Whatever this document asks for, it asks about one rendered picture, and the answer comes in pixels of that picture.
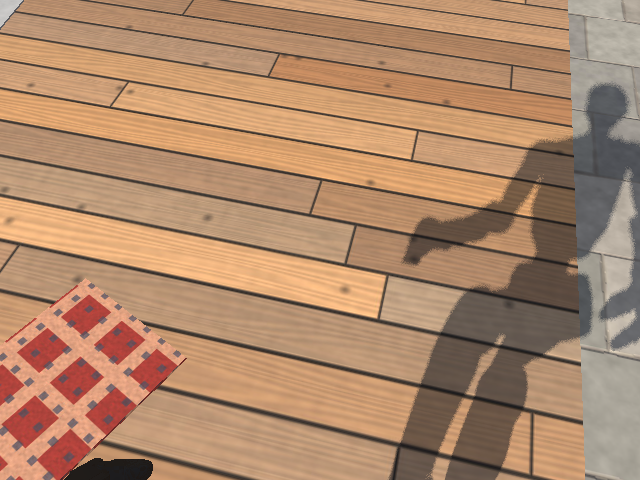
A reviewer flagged robot left hand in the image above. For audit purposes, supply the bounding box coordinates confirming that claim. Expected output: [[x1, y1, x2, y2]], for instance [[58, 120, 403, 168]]
[[64, 458, 153, 480]]

